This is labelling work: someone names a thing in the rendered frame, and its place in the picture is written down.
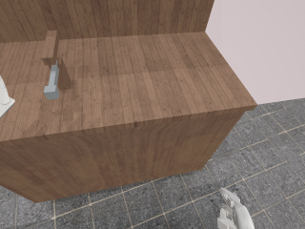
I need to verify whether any counter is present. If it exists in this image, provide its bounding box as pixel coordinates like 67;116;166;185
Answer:
0;0;257;203

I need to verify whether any tap lever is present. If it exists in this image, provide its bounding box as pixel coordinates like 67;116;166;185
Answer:
44;60;60;100

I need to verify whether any right robot hand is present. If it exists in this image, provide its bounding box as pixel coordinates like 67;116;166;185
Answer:
217;187;255;229

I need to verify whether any left robot hand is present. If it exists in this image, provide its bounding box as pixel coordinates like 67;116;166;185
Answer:
0;75;15;118

